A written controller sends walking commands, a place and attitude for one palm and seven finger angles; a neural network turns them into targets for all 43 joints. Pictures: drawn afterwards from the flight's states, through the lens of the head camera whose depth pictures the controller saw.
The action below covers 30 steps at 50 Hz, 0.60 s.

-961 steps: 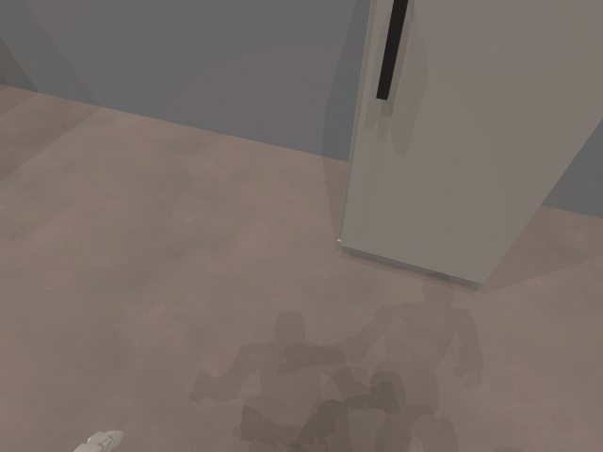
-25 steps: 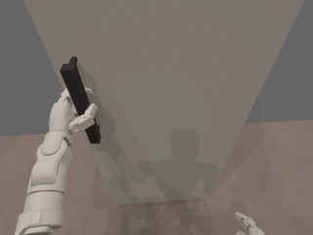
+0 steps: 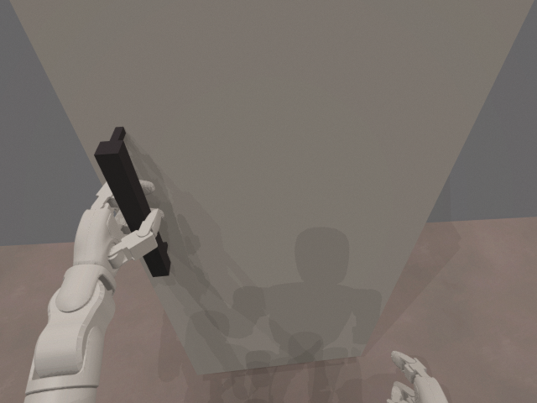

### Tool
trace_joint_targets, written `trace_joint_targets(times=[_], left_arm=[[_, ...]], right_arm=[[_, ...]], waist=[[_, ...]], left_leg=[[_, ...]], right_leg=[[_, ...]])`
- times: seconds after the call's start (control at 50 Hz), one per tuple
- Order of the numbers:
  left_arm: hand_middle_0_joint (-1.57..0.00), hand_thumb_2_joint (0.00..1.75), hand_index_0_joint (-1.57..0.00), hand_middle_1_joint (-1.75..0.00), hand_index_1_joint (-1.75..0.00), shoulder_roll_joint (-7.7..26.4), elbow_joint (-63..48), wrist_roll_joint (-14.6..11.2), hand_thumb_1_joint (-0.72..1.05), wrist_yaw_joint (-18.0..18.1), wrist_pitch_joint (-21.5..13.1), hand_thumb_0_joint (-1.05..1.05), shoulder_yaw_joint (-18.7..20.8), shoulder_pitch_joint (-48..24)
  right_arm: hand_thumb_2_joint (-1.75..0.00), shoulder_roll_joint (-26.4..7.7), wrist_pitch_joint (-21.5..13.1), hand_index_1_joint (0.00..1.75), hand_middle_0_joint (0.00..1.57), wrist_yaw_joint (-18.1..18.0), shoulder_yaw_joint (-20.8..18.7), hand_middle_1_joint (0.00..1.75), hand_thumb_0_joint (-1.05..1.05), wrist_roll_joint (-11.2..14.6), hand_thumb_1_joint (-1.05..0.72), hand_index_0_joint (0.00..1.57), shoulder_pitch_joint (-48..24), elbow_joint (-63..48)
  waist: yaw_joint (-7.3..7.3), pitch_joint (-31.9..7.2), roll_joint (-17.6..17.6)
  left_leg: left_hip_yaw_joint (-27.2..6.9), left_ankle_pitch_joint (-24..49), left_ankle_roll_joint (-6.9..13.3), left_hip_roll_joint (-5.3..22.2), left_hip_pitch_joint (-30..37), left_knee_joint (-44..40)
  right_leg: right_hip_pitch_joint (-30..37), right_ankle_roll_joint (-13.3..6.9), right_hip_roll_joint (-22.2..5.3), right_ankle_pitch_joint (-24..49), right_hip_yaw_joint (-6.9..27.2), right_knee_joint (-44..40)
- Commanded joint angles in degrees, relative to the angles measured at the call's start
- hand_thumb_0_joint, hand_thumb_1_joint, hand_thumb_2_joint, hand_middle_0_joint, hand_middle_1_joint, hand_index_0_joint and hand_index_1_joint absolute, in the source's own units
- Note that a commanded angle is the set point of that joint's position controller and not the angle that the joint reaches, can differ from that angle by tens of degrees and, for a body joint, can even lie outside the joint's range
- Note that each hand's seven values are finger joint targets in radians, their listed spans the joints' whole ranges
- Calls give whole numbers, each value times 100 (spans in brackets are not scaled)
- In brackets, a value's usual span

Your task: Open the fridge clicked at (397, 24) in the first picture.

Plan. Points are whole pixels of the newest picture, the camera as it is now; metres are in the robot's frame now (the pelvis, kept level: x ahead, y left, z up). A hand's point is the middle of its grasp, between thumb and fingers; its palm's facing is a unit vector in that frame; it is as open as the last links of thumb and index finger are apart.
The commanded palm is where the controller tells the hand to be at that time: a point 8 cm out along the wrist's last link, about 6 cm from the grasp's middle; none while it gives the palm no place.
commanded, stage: pull the door a little, standing still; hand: left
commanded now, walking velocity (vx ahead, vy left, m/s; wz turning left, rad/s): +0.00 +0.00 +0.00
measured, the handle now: (143, 209) +0.36 +0.21 +0.13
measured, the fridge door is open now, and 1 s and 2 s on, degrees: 3 34 63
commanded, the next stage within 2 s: walk backward, drawing the door open in 0.04 s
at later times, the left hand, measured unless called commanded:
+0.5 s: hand (153, 313) +0.19 +0.15 +0.13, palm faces +0.27 -0.91 -0.30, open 7.4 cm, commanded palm +0.15 +0.19 +0.14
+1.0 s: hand out of the picture +0.07 +0.05 +0.13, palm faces +0.40 -0.88 -0.25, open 7.6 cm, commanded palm +0.02 +0.09 +0.14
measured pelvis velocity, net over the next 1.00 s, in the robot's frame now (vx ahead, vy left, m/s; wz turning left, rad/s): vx -0.11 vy -0.15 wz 0.42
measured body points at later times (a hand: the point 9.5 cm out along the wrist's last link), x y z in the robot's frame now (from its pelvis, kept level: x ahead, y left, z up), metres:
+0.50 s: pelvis -0.02 -0.03 -0.01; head -0.02 -0.09 +0.44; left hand +0.17 +0.19 +0.15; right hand +0.19 -0.22 -0.10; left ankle -0.06 +0.11 -0.74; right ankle +0.02 -0.09 -0.75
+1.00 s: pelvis -0.11 -0.15 +0.00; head -0.08 -0.14 +0.45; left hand +0.05 +0.10 +0.15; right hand +0.09 -0.30 -0.11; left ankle -0.14 +0.02 -0.74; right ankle -0.03 -0.28 -0.68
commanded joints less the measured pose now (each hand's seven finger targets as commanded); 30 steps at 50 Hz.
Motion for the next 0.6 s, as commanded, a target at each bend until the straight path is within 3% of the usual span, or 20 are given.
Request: trace_joint_targets(times=[0.0,0.06,0.1,0.12,0.14,0.16,0.18,0.2,0.22,0.26,0.28,0.32,0.38,0.44,0.46,0.48,0.5,0.52,0.56,0.58], left_arm=[[-45,90,-45,-140,-140,704,-2745,-139,90,-308,-482,0,45,924],[-45,90,-45,-140,-140,710,-3406,-158,90,-266,-512,0,74,1896],[-45,90,-45,-140,-140,604,-3824,-160,90,-272,-458,0,23,2557],[-45,90,-45,-140,-140,779,-4001,-174,90,-253,-424,0,218,2572],[-45,90,-45,-140,-140,2273,-4155,754,90,366,-1189,0,735,-338],[-45,90,-45,-140,-140,1982,-3694,775,90,630,-1467,0,774,11],[-45,90,-45,-140,-140,1001,-2968,756,90,634,-1463,0,81,1526],[-45,90,-45,-140,-140,756,-2954,810,90,606,-1486,0,-268,1963],[-45,90,-45,-140,-140,722,-3117,793,90,604,-1540,0,-376,2004],[-45,90,-45,-140,-140,842,-3342,871,90,697,-1687,0,-410,1864],[-45,90,-45,-140,-140,723,-3287,949,90,759,-1690,0,-485,1986],[-45,90,-45,-140,-140,605,-3280,1021,90,849,-1657,0,-529,2197],[-45,90,-45,-140,-140,598,-3217,1054,90,888,-1744,0,-597,2407],[-45,90,-45,-140,-140,642,-3146,1055,90,883,-1867,0,-555,2441],[-45,90,-45,-140,-140,751,-3200,1058,90,881,-1921,0,-473,2350],[-45,90,-45,-140,-140,804,-3088,1070,90,884,-1964,0,-336,2426],[-45,90,-45,-140,-140,755,-3021,1081,90,856,-2034,0,-311,2397],[-45,90,-45,-140,-140,795,-2982,1124,90,862,-2099,0,-203,2315],[-45,90,-45,-140,-140,649,-2852,1182,90,842,-2142,0,-336,2228],[-45,90,-45,-140,-140,535,-2836,1203,90,809,-2132,0,-477,2232]], right_arm=[[-90,-547,-300,30,20,5,-247,30,0,-1,-90,20,-928,-1129],[-90,-572,-319,30,20,38,-256,30,0,-16,-90,20,-910,-1189],[-90,-554,-350,30,20,54,-263,30,0,-29,-90,20,-860,-1236],[-90,-569,-354,30,20,42,-269,30,0,-41,-90,20,-808,-1212],[-90,-885,-250,30,20,-142,-279,30,0,-117,-90,20,-614,-1169],[-90,-699,-230,30,20,-253,-349,30,0,-196,-90,20,-496,-968],[-90,-724,-224,30,20,-263,-334,30,0,-260,-90,20,-591,-951],[-90,-736,-172,30,20,-256,-300,30,0,-259,-90,20,-553,-1055],[-90,-738,-102,30,20,-256,-295,30,0,-259,-90,20,-530,-1085],[-90,-746,-89,30,20,-215,-313,30,0,-371,-90,20,-719,-1049],[-90,-696,-105,30,20,-177,-319,30,0,-454,-90,20,-729,-1012],[-90,-596,-138,30,20,-148,-318,30,0,-478,-90,20,-762,-1065],[-90,-491,-164,30,20,-175,-318,30,0,-405,-90,20,-747,-1142],[-90,-430,-145,30,20,-277,-301,30,0,-428,-90,20,-820,-1206],[-90,-429,-143,30,20,-291,-304,30,0,-478,-90,20,-860,-1180],[-90,-365,-155,30,20,-289,-375,30,0,-432,-90,20,-740,-1129],[-90,-299,-181,30,20,-276,-406,30,0,-375,-90,20,-734,-1145],[-90,-265,-212,30,20,-309,-414,30,0,-358,-90,20,-823,-1168],[-90,-241,-301,30,20,-321,-415,30,0,-358,-90,20,-874,-1067],[-90,-174,-283,30,20,-316,-371,30,0,-346,-90,20,-774,-1023]], waist=[[562,-1007,57],[567,-738,-33],[560,-818,-79],[552,-964,-86],[-58,-475,-26],[-94,-349,-90],[-81,-437,-277],[-65,-622,-197],[-118,-739,166],[-58,-669,1022],[-36,-468,1121],[-6,-175,717],[-20,-235,202],[23,-312,-153],[3,-343,-139],[15,-368,-831],[77,-320,-1636],[177,-269,-1843],[184,-215,-1450],[98,-277,-1318]], left_leg=[[-334,3506,8,152,578,94],[-380,3524,3,163,454,137],[-400,4005,20,167,502,286],[-404,4220,9,163,560,367],[-434,3908,218,110,607,777],[-635,3797,193,159,578,832],[-620,4060,217,157,674,840],[-696,4751,246,220,962,703],[-844,5508,348,354,1572,574],[-1478,7001,461,934,2221,70],[-1649,7161,458,1080,2027,-46],[-1644,6620,407,1033,1701,-161],[-1447,5479,319,832,1481,-138],[-1105,4033,132,509,278,28],[-1022,3383,52,371,-185,173],[-847,1893,-7,73,-495,814],[-696,-146,-17,-297,-982,1613],[-673,-994,37,-422,-1284,2377],[-777,-1128,36,-301,-1473,3175],[-669,-1079,-3,-145,-1415,3379]], right_leg=[[665,77,-283,3719,-144,149],[609,65,-270,3665,-206,177],[659,158,-352,4384,-195,305],[748,202,-395,4816,-181,366],[-33,375,-624,5175,481,110],[-135,290,-830,5077,373,0],[-121,367,-795,5202,167,201],[-242,444,-640,4911,-38,524],[-724,571,-454,4196,-154,897],[-1621,481,-138,409,-144,1602],[-1687,374,-96,-571,-56,1584],[-1568,328,-188,-489,-63,1120],[-1274,353,-219,457,-173,379],[-161,336,-498,2822,10,-60],[130,243,-832,3857,239,13],[276,170,-1126,4433,512,-140],[329,130,-1435,4478,593,-480],[156,226,-1661,3959,688,-683],[-266,80,-1845,2269,591,-903],[-484,-199,-1876,1387,413,-953]])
